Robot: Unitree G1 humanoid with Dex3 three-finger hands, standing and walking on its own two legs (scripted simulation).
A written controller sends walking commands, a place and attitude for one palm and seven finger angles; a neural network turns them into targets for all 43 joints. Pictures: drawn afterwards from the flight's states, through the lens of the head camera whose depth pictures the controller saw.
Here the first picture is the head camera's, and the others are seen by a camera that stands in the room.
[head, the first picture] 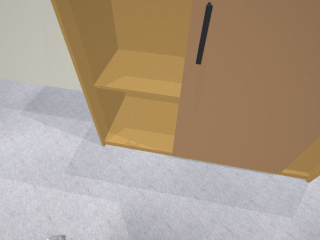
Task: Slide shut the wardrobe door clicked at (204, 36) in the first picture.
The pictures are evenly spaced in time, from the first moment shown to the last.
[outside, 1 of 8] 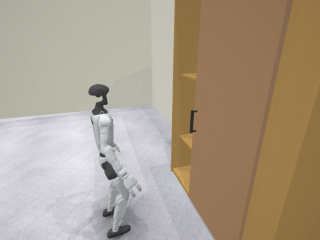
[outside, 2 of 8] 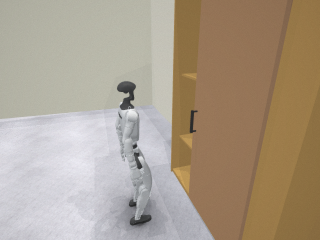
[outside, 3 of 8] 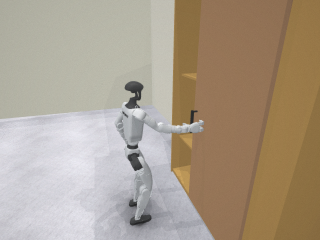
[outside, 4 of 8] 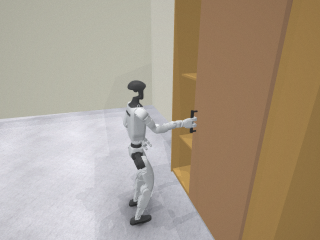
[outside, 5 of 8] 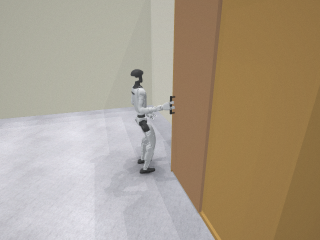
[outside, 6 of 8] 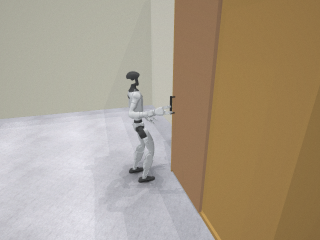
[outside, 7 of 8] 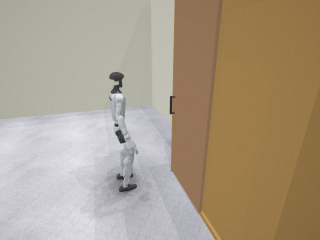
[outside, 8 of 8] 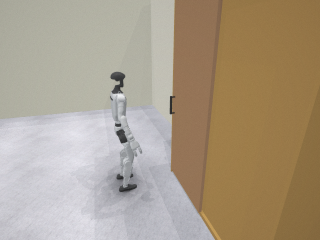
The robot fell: no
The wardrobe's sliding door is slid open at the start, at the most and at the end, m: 0.51 0.51 0.00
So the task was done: yes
